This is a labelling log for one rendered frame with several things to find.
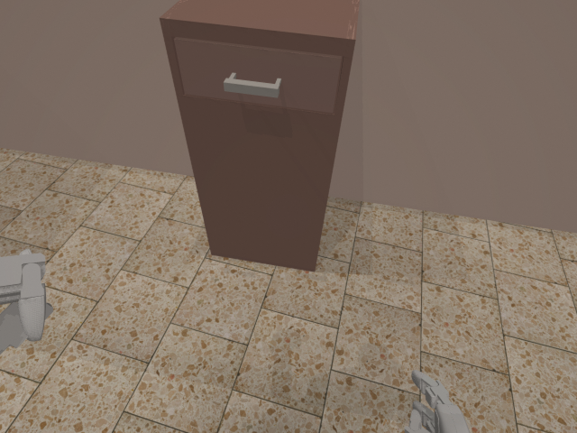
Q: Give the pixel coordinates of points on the robot left hand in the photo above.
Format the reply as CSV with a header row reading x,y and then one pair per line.
x,y
20,285

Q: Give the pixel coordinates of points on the cabinet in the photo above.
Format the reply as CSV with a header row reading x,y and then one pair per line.
x,y
263,172

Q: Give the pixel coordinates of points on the handle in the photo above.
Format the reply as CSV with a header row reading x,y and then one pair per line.
x,y
251,87

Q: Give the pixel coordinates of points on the robot right hand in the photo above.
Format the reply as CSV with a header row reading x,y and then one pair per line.
x,y
447,418

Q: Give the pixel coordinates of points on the drawer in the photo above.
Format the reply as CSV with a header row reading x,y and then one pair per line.
x,y
308,80

